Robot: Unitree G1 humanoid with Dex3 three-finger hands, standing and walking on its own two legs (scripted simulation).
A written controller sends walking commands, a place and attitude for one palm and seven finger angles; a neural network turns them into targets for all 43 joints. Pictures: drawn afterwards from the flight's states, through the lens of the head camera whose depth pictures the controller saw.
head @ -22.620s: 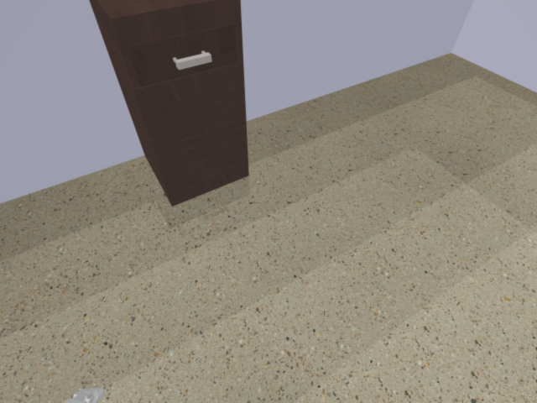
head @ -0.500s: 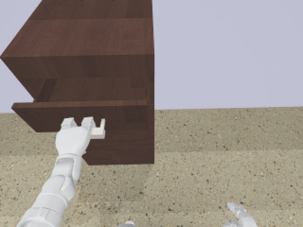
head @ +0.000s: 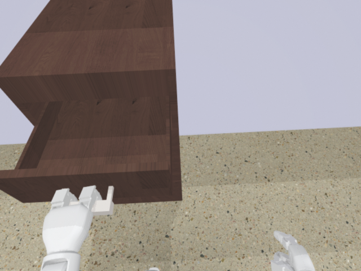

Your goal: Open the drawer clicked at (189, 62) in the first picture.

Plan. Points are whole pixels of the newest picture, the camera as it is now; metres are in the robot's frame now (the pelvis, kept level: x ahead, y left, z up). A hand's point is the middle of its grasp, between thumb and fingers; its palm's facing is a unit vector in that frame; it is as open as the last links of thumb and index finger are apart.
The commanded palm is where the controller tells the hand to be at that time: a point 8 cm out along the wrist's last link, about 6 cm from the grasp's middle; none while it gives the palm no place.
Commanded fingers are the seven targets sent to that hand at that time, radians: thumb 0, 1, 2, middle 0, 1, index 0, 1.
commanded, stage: pull the drawer open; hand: left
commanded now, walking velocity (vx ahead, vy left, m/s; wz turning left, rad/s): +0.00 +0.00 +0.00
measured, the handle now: (85, 199) +0.27 +0.24 -0.01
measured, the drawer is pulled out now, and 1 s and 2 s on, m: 0.22 0.30 0.30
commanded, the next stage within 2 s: open the thumb to release the handle in 0.60 s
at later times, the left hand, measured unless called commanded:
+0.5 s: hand out of the picture +0.13 +0.23 -0.03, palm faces -0.09 -0.11 -0.99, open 6.4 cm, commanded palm +0.08 +0.23 +0.02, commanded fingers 0.00 0.90 0.90 -0.40 -1.35 -0.40 -1.35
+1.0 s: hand (73, 268) +0.14 +0.23 -0.03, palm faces -0.02 -0.08 -1.00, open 8.1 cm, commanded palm +0.12 +0.22 +0.02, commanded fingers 0.00 -0.22 0.42 -0.32 -1.23 -0.32 -1.23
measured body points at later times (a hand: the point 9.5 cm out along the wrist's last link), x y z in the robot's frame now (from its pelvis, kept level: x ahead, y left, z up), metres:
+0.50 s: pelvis +0.00 -0.02 -0.02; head +0.05 -0.03 +0.43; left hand +0.13 +0.23 +0.03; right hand +0.21 -0.23 -0.11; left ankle -0.01 +0.10 -0.69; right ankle -0.04 -0.10 -0.69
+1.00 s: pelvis -0.02 -0.02 -0.02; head +0.04 -0.05 +0.42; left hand +0.14 +0.23 +0.03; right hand +0.18 -0.24 -0.13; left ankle -0.01 +0.10 -0.69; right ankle -0.04 -0.10 -0.69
